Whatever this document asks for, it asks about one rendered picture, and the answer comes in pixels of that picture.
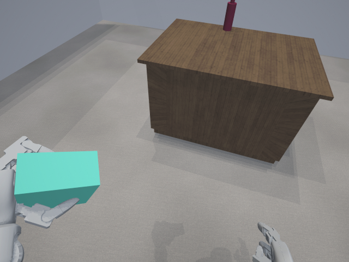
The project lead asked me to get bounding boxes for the robot right hand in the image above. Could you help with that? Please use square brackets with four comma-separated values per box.
[252, 222, 293, 262]

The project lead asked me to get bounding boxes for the left robot forearm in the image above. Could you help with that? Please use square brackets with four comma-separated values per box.
[0, 223, 24, 262]

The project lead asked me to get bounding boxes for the table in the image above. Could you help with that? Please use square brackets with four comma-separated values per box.
[137, 19, 334, 164]

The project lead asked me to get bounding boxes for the sponge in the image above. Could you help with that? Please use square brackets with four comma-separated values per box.
[14, 151, 100, 208]

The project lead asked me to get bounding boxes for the robot left hand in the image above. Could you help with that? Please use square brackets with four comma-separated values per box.
[0, 136, 79, 229]

